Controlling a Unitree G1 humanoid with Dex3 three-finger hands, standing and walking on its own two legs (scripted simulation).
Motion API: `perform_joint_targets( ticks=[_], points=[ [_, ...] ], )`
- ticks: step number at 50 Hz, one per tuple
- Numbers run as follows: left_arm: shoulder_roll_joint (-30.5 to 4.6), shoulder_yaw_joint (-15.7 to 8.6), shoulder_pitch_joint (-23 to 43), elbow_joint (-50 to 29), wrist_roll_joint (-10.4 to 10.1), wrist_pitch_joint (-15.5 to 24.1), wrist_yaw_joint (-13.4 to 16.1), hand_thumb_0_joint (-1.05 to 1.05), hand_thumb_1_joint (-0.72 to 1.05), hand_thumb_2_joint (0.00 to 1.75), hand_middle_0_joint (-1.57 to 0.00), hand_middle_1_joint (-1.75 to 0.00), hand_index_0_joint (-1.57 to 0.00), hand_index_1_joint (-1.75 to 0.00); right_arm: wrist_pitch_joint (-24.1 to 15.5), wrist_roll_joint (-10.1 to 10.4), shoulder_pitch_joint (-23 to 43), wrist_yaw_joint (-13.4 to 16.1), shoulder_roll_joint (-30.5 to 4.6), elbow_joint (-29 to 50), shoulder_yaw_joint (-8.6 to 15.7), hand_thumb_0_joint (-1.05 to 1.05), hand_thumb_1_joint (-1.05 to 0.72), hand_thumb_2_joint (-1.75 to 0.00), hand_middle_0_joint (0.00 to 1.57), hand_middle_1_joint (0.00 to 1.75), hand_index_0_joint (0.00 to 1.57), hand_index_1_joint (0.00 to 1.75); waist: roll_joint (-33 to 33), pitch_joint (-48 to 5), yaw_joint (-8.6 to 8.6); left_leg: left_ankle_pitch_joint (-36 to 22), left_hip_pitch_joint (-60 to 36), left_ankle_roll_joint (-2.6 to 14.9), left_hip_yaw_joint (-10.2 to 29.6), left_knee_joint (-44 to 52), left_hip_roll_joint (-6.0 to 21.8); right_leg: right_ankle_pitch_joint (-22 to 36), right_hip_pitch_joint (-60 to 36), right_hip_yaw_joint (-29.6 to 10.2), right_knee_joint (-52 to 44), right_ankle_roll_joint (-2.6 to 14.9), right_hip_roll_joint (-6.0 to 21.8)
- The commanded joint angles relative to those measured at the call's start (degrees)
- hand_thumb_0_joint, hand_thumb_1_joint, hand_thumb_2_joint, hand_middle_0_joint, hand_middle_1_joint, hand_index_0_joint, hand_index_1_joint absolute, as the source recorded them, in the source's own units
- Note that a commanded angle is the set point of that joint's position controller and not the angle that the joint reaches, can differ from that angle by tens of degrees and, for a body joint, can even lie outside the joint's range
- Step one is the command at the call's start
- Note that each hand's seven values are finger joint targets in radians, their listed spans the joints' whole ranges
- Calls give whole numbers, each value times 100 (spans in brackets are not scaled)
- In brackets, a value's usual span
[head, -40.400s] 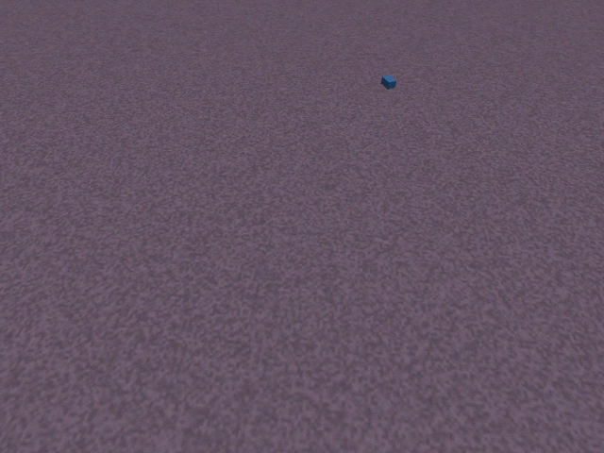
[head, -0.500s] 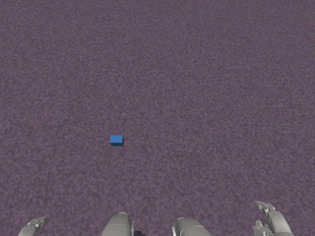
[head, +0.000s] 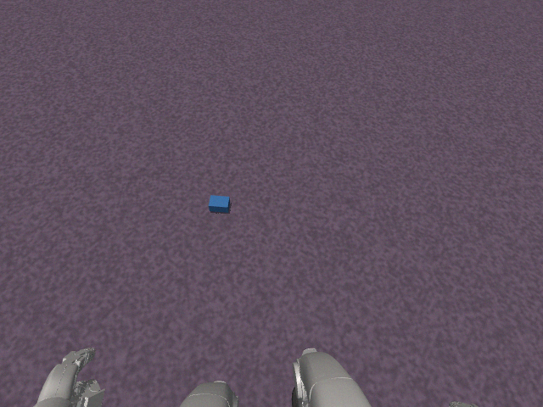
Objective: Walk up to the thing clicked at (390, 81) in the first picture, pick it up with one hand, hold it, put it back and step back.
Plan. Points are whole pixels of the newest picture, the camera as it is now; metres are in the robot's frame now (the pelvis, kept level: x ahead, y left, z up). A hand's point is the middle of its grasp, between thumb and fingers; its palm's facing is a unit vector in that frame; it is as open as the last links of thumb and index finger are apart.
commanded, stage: step back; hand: left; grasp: from above
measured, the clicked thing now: (219, 203) +0.89 +0.18 -0.73
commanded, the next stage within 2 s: stand in 1.42 s
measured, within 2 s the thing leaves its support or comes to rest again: neither
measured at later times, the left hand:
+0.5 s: hand out of the picture -0.09 +0.25 -0.13, palm faces +0.01 -0.90 -0.43, open 7.4 cm
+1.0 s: hand out of the picture -0.10 +0.24 -0.14, palm faces +0.06 -0.93 -0.37, open 7.4 cm
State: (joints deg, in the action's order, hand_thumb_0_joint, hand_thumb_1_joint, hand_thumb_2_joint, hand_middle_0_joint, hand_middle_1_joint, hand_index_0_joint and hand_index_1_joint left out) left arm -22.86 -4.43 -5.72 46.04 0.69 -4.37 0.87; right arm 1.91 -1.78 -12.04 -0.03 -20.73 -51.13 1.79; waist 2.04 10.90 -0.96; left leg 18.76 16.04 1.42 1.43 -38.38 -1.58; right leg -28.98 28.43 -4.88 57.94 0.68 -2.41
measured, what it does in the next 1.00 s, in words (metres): walks backwards: right foot, then left foot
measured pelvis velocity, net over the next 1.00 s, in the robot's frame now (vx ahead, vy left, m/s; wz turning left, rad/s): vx -0.14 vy -0.03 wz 0.04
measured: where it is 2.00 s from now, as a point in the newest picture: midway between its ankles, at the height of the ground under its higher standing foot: outside the picture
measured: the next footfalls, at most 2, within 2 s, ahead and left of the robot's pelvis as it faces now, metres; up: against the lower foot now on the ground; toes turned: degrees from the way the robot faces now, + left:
right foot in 0.24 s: -0.10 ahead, -0.14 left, +0.00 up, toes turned -1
left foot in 0.52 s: -0.11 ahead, +0.10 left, +0.00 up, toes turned -3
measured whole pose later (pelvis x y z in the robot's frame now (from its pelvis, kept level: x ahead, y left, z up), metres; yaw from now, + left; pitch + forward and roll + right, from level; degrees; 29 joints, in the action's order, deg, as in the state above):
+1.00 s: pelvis -0.14 -0.03 +0.01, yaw +2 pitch -3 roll +0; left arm -20.6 -3.2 -12.6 56.9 1.4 2.3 -0.8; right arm -0.5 -1.5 -12.0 -1.1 -22.8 -57.4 3.3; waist -1.2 4.5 1.5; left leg 19.5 18.6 -0.2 1.8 -36.5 1.2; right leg -18.9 11.4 3.7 33.3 0.4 1.6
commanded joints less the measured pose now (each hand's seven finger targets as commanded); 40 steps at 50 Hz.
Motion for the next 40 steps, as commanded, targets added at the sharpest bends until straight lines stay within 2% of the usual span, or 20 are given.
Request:
perform_joint_targets(
  ticks=[1, 8, 10, 11, 12, 13, 14, 17, 21, 25, 26, 27, 28, 29, 32, 36, 37, 38, 39, 40],
  points=[
    [-1086, -335, -444, -294, -58, 115, 80, 0, 90, 90, -20, -30, -20, -30, -201, -34, 676, 245, -1602, 665, 425, 0, -90, -90, 20, 30, 20, 30, -804, -1057, 371, -2813, 134, 1183, 1236, 1312, 1667, -26, -182, -472, 1619, 28, -221],
    [-911, -260, -460, -169, 34, 278, -15, 0, 90, 90, -20, -30, -20, -30, -58, -51, 265, 169, -1659, 668, 486, 0, -90, -90, 20, 30, 20, 30, -1416, -1504, -3, -2194, -875, 1129, 1133, 996, 1558, 17, -819, 323, -1645, -100, 137],
    [-887, -263, -1018, 200, 63, 361, -20, 0, 90, 90, -20, -30, -20, -30, 30, 25, 529, 138, -1740, 678, 475, 0, -90, -90, 20, 30, 20, 30, -1341, -1777, 269, -1642, -428, 842, 828, 625, 1362, 989, -1801, 682, -3294, 60, 36],
    [-1028, -309, -1136, 296, 139, 402, -7, 0, 90, 90, -20, -30, -20, -30, 56, 41, 485, 120, -1539, 680, 416, 0, -90, -90, 20, 30, 20, 30, -976, -1675, 269, -884, 265, 563, 649, 259, 1104, 1142, -2210, 255, -3539, 156, 174],
    [-1451, -445, -1090, 266, 211, 452, -3, 0, 90, 90, -20, -30, -20, -30, 40, 63, 356, 94, -1123, 736, 298, 0, -90, -90, 20, 30, 20, 30, 249, -1403, 197, 457, 1619, 160, 345, -645, 347, 600, -2523, -1471, -3774, 430, 1147],
    [-2122, -588, -692, 39, 215, 422, 1, 0, 90, 90, -20, -30, -20, -30, 34, 76, 778, 190, -1149, 897, 358, 0, -90, -90, 20, 30, 20, 30, 1168, -1183, 506, 1565, 1489, -116, 544, -1625, -159, 365, -976, -2767, -4170, 1454, 2552],
    [-2139, -573, -321, -83, 201, 453, 31, 0, 90, 90, -20, -30, -20, -30, 43, 96, 829, 199, -1404, 823, 462, 0, -90, -90, 20, 30, 20, 30, 939, -771, 430, 1486, 1110, -191, 1074, -2407, 29, 275, -68, -2997, -4299, 1685, 2794],
    [-1420, -381, 86, -46, 193, 532, 70, 0, 90, 90, -20, -30, -20, -30, -29, 131, 406, 149, -1275, 487, 385, 0, -90, -90, 20, 30, 20, 30, 306, -622, 57, 596, 1210, -166, 766, -2692, -288, 1245, -612, -1006, -3493, 966, 1560],
    [-1526, -431, -268, 37, 280, 584, 23, 0, 90, 90, -20, -30, -20, -30, -105, -11, 434, 17, -1335, 400, 431, 0, -90, -90, 20, 30, 20, 30, 659, -648, 369, 830, 1215, -256, 341, -1242, 62, -1025, -1255, -1162, -3758, 934, 1490],
    [-1454, -335, -302, 135, 187, 491, -58, 0, 90, 90, -20, -30, -20, -30, -292, -9, 32, -34, -1130, 12, 436, 0, -90, -90, 20, 30, 20, 30, 652, -829, 190, 570, -521, -86, -226, 1529, -73, -709, -882, -764, -3378, 795, 1431],
    [-1206, -218, -514, 183, 189, 465, -66, 0, 90, 90, -20, -30, -20, -30, -337, -42, -127, -9, -1231, -102, 510, 0, -90, -90, 20, 30, 20, 30, 180, -937, 125, 344, -1198, 3, 155, 1815, 20, -412, -512, -456, -2810, 588, 1176],
    [-838, -109, -507, 166, 108, 475, -94, 0, 90, 90, -20, -30, -20, -30, -375, -99, -114, 13, -1567, -79, 570, 0, -90, -90, 20, 30, 20, 30, -850, -952, 90, 1775, -1472, 438, 2166, 2245, 1082, -277, 489, 21, -2051, 162, 654],
    [-1146, -232, -76, 258, 43, 493, -67, 0, 90, 90, -20, -30, -20, -30, -369, -69, 14, -7, -2019, -42, 600, 0, -90, -90, 20, 30, 20, 30, -1176, -728, -59, 3381, -86, 1119, 3306, 2763, 1972, -442, 54, 508, -1098, 20, 338],
    [-1332, -289, -34, 274, 81, 515, -85, 0, 90, 90, -20, -30, -20, -30, -406, -77, 245, -20, -1995, 45, 617, 0, -90, -90, 20, 30, 20, 30, -877, -340, 32, 3303, 537, 1246, 3249, 2888, 2047, -311, -307, 208, -646, 42, 447],
    [-1089, -223, -480, 482, 9, 602, -160, 0, 90, 90, -20, -30, -20, -30, -475, -89, 419, -8, -1604, 4, 466, 0, -90, -90, 20, 30, 20, 30, -1015, -560, 183, 1626, 31, 870, 1902, 2343, 1420, 276, -572, 385, -1436, 44, 481],
    [-931, -252, -808, 779, 98, 686, -112, 0, 90, 90, -20, -30, -20, -30, -281, -5, 430, -67, -1367, -26, 413, 0, -90, -90, 20, 30, 20, 30, -1018, -833, 358, 1437, 812, 389, 991, 1539, 904, 971, -2400, 797, -3222, 126, 43],
    [-1071, -312, -1005, 823, 137, 717, -70, 0, 90, 90, -20, -30, -20, -30, -261, 12, 283, -51, -1146, 1, 345, 0, -90, -90, 20, 30, 20, 30, -567, -953, 429, 1245, 1223, 227, 758, 931, 695, 785, -2994, 232, -3487, 204, 332],
    [-1494, -414, -1253, 859, 200, 749, -25, 0, 90, 90, -20, -30, -20, -30, -264, 30, 436, -35, -892, 123, 284, 0, -90, -90, 20, 30, 20, 30, 479, -916, 611, 1305, 2213, -2, 398, -426, -34, -665, -3177, -1831, -4281, 641, 1470],
    [-1808, -468, -1061, 783, 196, 766, -25, 0, 90, 90, -20, -30, -20, -30, -243, -19, 538, 33, -1082, 99, 344, 0, -90, -90, 20, 30, 20, 30, 447, -541, 584, 1427, 1993, -32, 524, -1217, -13, -1598, -2133, -2752, -4787, 1084, 2456],
    [-1794, -475, -677, 603, 160, 795, -25, 0, 90, 90, -20, -30, -20, -30, -269, 0, 291, 43, -1280, 27, 395, 0, -90, -90, 20, 30, 20, 30, 148, -318, 421, 1183, 1820, -56, 778, -1508, 174, -1446, -1776, -2763, -4756, 1332, 2616]
  ],
)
